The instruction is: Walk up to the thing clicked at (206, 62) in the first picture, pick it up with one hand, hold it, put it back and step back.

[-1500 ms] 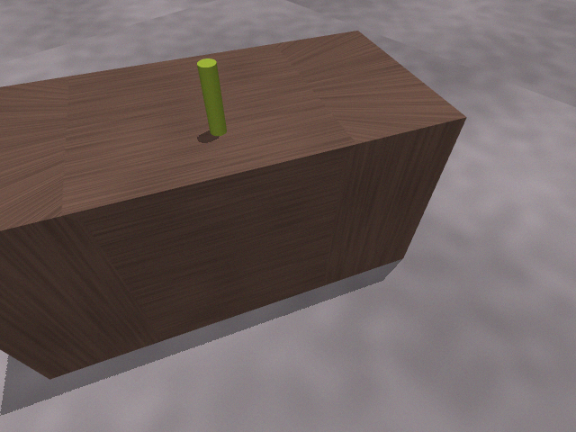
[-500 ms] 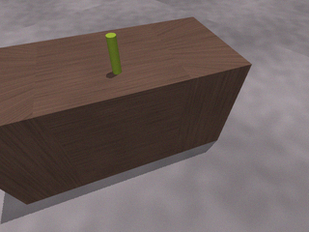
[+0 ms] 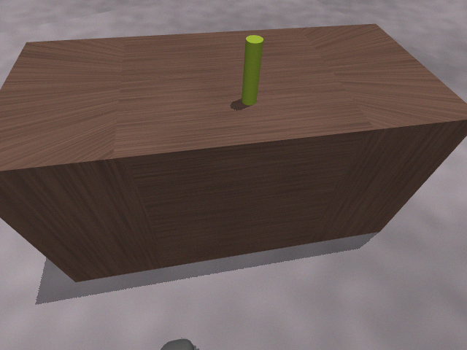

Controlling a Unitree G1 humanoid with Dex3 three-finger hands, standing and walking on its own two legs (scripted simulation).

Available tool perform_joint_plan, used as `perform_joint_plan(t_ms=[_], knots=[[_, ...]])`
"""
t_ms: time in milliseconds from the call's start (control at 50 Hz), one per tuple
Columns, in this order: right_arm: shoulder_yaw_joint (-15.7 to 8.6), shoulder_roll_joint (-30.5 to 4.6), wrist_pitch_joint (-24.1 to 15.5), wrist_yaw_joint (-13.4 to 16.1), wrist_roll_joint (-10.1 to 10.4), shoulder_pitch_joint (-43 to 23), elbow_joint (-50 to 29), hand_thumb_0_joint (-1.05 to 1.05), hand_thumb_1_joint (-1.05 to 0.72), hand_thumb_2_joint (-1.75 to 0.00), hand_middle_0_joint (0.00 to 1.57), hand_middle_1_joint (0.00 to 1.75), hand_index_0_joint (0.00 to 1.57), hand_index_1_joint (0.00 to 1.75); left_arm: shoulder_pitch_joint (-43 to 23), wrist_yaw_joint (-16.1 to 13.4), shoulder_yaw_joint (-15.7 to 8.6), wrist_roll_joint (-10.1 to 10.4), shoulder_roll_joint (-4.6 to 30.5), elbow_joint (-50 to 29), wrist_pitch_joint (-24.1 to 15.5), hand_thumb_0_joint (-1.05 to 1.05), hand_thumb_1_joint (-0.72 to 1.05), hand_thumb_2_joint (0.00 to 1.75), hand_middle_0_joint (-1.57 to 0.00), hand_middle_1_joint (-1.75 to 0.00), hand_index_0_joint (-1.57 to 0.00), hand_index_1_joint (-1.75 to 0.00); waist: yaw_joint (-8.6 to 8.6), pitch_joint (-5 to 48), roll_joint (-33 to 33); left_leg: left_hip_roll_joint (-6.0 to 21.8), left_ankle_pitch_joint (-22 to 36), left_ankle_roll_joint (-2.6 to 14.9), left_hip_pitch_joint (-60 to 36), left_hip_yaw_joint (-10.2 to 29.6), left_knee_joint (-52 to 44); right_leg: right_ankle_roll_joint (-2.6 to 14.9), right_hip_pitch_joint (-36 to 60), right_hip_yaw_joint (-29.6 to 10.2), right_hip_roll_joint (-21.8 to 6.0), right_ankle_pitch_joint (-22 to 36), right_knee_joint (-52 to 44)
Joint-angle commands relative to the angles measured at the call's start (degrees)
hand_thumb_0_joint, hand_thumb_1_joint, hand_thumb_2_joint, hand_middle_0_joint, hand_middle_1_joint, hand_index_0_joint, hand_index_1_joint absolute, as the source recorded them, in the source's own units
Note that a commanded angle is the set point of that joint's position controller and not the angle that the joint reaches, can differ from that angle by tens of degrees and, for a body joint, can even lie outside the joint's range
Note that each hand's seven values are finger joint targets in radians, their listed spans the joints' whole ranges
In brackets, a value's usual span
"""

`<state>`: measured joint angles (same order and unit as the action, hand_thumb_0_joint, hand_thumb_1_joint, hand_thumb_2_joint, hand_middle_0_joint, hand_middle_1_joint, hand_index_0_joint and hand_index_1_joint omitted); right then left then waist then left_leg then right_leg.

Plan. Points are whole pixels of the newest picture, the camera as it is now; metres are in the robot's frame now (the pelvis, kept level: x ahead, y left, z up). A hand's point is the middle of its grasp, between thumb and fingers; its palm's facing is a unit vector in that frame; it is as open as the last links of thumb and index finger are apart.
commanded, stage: walk up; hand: right
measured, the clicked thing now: (251, 72) +0.78 -0.05 +0.05
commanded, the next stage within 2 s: stand in 1.96 s
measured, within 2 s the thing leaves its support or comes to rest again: neither
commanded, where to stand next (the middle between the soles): +0.26 +0.08 m, yaw +9 degrees
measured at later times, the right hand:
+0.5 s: hand (339, 283) +0.26 -0.22 -0.13, palm faces -0.22 +0.92 -0.33, open 7.4 cm
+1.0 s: hand (292, 226) +0.40 -0.14 -0.13, palm faces -0.21 +0.90 -0.38, open 7.4 cm
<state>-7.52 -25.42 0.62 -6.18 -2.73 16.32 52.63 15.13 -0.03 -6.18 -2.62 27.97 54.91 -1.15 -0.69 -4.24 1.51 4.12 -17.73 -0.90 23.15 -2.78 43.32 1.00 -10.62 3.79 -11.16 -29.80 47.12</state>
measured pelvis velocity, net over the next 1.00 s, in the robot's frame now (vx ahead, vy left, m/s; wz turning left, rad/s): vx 0.21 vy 0.08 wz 0.18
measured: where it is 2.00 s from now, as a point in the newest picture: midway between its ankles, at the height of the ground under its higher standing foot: (208, 346)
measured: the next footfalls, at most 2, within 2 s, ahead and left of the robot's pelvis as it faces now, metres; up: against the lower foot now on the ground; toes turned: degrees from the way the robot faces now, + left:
right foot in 0.32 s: +0.25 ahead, -0.07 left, +0.00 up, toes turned +2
left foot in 0.66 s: +0.29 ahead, +0.23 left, +0.00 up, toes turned +11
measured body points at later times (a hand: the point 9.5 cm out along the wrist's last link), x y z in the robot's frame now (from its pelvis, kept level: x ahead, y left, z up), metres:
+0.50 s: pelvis +0.16 +0.04 +0.02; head +0.18 +0.02 +0.47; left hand +0.17 +0.37 -0.07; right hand +0.28 -0.27 -0.11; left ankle +0.16 +0.18 -0.65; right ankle +0.21 -0.07 -0.71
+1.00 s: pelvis +0.21 +0.08 +0.00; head +0.24 +0.10 +0.45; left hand +0.21 +0.40 -0.12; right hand +0.41 -0.18 -0.10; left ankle +0.25 +0.22 -0.71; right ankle +0.23 -0.06 -0.71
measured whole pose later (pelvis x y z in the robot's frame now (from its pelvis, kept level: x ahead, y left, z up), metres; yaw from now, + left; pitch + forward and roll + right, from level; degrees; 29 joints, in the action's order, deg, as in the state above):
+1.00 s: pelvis +0.21 +0.08 +0.00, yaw +11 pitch -2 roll -1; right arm -0.4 -21.3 -1.1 0.7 0.3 5.1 50.5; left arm 10.8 0.5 -1.6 -0.7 21.9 54.9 0.7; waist 1.4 -6.3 -0.3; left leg 2.2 -16.4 -0.2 23.8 0.0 42.4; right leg -1.4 -16.1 1.0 -1.9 -22.7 41.3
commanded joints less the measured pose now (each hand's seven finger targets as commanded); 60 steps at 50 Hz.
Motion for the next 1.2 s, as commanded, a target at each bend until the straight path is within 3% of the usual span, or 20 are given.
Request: perform_joint_plan(t_ms=[0,60,180,260,280,300,320,340,440,580,620,640,660,680,760,880,940,960,1020,1180], knots=[[-4.0,-20.6,-1.8,2.5,1.9,5.6,-5.3,0.0,-0.9,-0.9,0.2,0.3,0.2,0.3,-5.5,-0.2,0.1,1.6,10.4,-8.7,-2.8,0.0,0.9,0.9,-0.2,-0.3,-0.2,-0.3,-3.2,0.3,-9.7,17.3,-21.5,17.75,-16.6,41.2,-32.1,2.53,-30.0,-6.6,4.7,-1.3,23.9],[-1.2,-14.3,-3.1,4.0,1.9,4.8,-6.6,0.0,-0.9,-0.9,0.2,0.3,0.2,0.3,0.4,0.5,-0.3,2.5,9.5,-5.1,-2.8,0.0,0.9,0.9,-0.2,-0.3,-0.2,-0.3,0.24,1.5,-9.1,10.6,2.3,14.11,-12.5,24.1,-24.4,1.65,-21.1,-5.0,2.9,4.4,13.2],[-0.7,-13.1,-3.9,3.8,1.5,5.8,-9.7,0.0,-0.9,-0.9,0.2,0.3,0.2,0.3,-1.0,1.5,-0.7,1.7,7.1,-8.7,-3.1,0.0,0.9,0.9,-0.2,-0.3,-0.2,-0.3,-0.75,-0.1,-9.9,9.6,10.8,15.53,-10.1,18.3,-24.2,0.66,-15.3,-1.3,6.7,10.1,-2.2],[0.3,-10.9,-3.3,3.6,2.1,2.2,-12.6,0.0,-0.9,-0.9,0.2,0.3,0.2,0.3,6.8,0.9,-1.5,1.7,5.9,-7.8,-4.4,0.0,0.9,0.9,-0.2,-0.3,-0.2,-0.3,3.97,3.6,-6.0,5.4,15.6,11.18,-2.3,11.9,-12.0,1.25,4.1,2.5,11.7,19.9,-15.0],[1.2,-8.2,-3.3,3.6,2.7,3.0,-13.2,0.0,-0.9,-0.9,0.2,0.3,0.2,0.3,11.9,0.2,-2.6,1.3,8.4,-7.0,-4.8,0.0,0.9,0.9,-0.2,-0.3,-0.2,-0.3,6.71,6.5,-0.1,1.7,13.8,8.59,1.0,9.4,-1.7,2.1,12.1,-1.3,9.6,20.0,-19.2],[2.2,-4.5,-3.4,3.6,3.1,4.8,-14.5,0.0,-0.9,-0.9,0.2,0.3,0.2,0.3,15.6,-0.4,-4.1,0.5,13.5,-7.3,-5.4,0.0,0.9,0.9,-0.2,-0.3,-0.2,-0.3,8.13,7.8,12.9,-7.0,1.0,5.12,11.7,5.4,15.9,5.93,18.1,-23.4,-4.7,6.6,-27.6],[1.8,-7.0,-2.6,4.2,2.4,7.7,-13.4,0.0,-0.9,-0.9,0.2,0.3,0.2,0.3,12.1,-0.6,-4.0,1.1,15.6,-9.9,-5.5,0.0,0.9,0.9,-0.2,-0.3,-0.2,-0.3,5.49,6.3,8.5,-9.3,-12.8,3.57,15.6,8.9,22.6,10.56,14.5,-41.1,-15.4,-5.2,-35.2],[0.4,-11.3,-2.0,4.6,1.7,7.4,-11.7,0.0,-0.9,-0.9,0.2,0.3,0.2,0.3,7.6,-0.4,-3.4,1.9,15.1,-10.7,-5.3,0.0,0.9,0.9,-0.2,-0.3,-0.2,-0.3,3.17,2.8,1.1,-4.6,-12.8,3.59,14.6,12.7,26.0,14.66,6.0,-41.7,-17.4,-12.1,-35.1],[0.4,-9.6,-2.2,3.6,1.9,9.1,-7.7,0.0,-0.9,-0.9,0.2,0.3,0.2,0.3,2.1,0.1,-1.6,1.4,9.9,-12.3,-5.6,0.0,0.9,0.9,-0.2,-0.3,-0.2,-0.3,0.83,-3.1,6.5,-1.2,-3.0,0.98,8.3,9.2,15.5,11.73,-4.5,-13.4,-5.9,12.7,-32.4],[1.7,-5.9,-3.0,5.1,2.6,1.8,-7.3,0.0,-0.9,-0.9,0.2,0.3,0.2,0.3,0.5,0.1,-0.3,1.8,9.2,-11.5,-2.8,0.0,0.9,0.9,-0.2,-0.3,-0.2,-0.3,1.68,3.8,8.4,-4.7,8.4,1.01,-6.7,-1.3,-5.9,8.92,-5.5,-0.7,-2.2,42.7,-15.5],[1.4,-7.9,-3.9,5.9,2.2,3.8,-6.0,0.0,-0.9,-0.9,0.2,0.3,0.2,0.3,-0.1,0.0,1.1,2.5,6.9,-11.6,-1.6,0.0,0.9,0.9,-0.2,-0.3,-0.2,-0.3,-0.23,5.5,3.6,-5.0,15.3,2.32,-13.7,-0.6,-12.3,5.85,-9.2,0.4,0.3,32.9,-6.3],[0.6,-11.8,-4.5,6.4,1.8,4.9,-5.7,0.0,-0.9,-0.9,0.2,0.3,0.2,0.3,2.1,0.0,2.0,2.7,3.9,-11.4,-1.0,0.0,0.9,0.9,-0.2,-0.3,-0.2,-0.3,-0.38,8.0,-6.3,2.9,21.7,4.56,-17.2,10.2,-15.9,3.03,-12.4,1.3,3.5,21.0,2.3],[0.6,-15.5,-4.9,6.8,2.1,2.5,-7.5,0.0,-0.9,-0.9,0.2,0.3,0.2,0.3,5.1,-0.2,2.7,3.8,1.9,-11.1,0.0,0.0,0.9,0.9,-0.2,-0.3,-0.2,-0.3,1.25,10.4,-14.2,16.6,30.4,11.93,-16.8,30.8,-19.1,0.21,-16.0,-1.3,10.2,-1.4,8.5],[0.1,-16.3,-4.6,6.9,3.1,1.3,-7.1,0.0,-0.9,-0.9,0.2,0.3,0.2,0.3,3.5,-0.9,1.5,3.4,6.5,-8.8,1.2,0.0,0.9,0.9,-0.2,-0.3,-0.2,-0.3,-0.08,12.4,-10.3,17.7,23.1,17.05,-15.2,33.6,-18.9,0.79,-12.6,-6.4,7.7,-6.3,11.7],[1.9,-12.5,-4.0,8.1,2.5,-5.7,-7.0,0.0,-0.9,-0.9,0.2,0.3,0.2,0.3,3.0,-0.9,1.5,3.6,6.5,-5.3,1.6,0.0,0.9,0.9,-0.2,-0.3,-0.2,-0.3,2.45,7.2,-12.0,11.6,28.0,12.6,-8.6,18.0,-14.7,1.24,-11.8,-7.0,6.1,-1.6,8.1],[2.3,-12.5,-2.9,8.1,2.7,-9.1,-6.3,0.0,-0.9,-0.9,0.2,0.3,0.2,0.3,2.2,-0.6,1.3,2.3,5.1,-2.4,1.1,0.0,0.9,0.9,-0.2,-0.3,-0.2,-0.3,2.7,9.2,-11.2,9.3,25.4,10.46,-6.8,14.8,-10.6,0.88,-2.8,-2.1,9.4,8.8,-11.2],[3.6,-7.7,-2.4,7.8,3.8,-11.0,-5.7,0.0,-0.9,-0.9,0.2,0.3,0.2,0.3,-4.0,-0.4,0.3,1.5,11.3,-3.5,0.0,0.0,0.9,0.9,-0.2,-0.3,-0.2,-0.3,0.86,6.4,2.7,-1.2,4.0,3.26,-4.3,6.4,-4.5,7.01,-7.3,-17.5,-1.9,19.7,-20.3],[3.5,-7.3,-2.3,7.8,3.4,-9.9,-3.7,0.0,-0.9,-0.9,0.2,0.3,0.2,0.3,-8.4,0.0,0.9,1.6,10.3,-4.2,0.0,0.0,0.9,0.9,-0.2,-0.3,-0.2,-0.3,-1.01,4.8,4.1,-1.7,-1.1,2.39,-9.6,4.6,-5.8,7.99,-12.2,-17.4,-3.2,17.6,-20.0],[3.6,-9.0,-3.0,6.9,2.7,-13.6,-2.0,0.0,-0.9,-0.9,0.2,0.3,0.2,0.3,-7.0,0.1,2.3,2.1,6.6,-2.5,0.1,0.0,0.9,0.9,-0.2,-0.3,-0.2,-0.3,1.07,5.3,-0.7,2.6,5.3,4.7,-9.6,9.7,-12.2,2.74,-9.2,-9.7,3.3,14.4,-18.7],[5.0,-8.2,-3.2,6.3,2.6,-14.6,3.4,0.0,-0.9,-0.9,0.2,0.3,0.2,0.3,-10.8,0.4,2.9,2.5,5.8,0.6,0.3,0.0,0.9,0.9,-0.2,-0.3,-0.2,-0.3,1.01,4.3,-0.4,2.6,5.7,3.16,-9.5,9.4,-19.2,1.99,-3.2,-8.9,3.5,13.5,-23.9]])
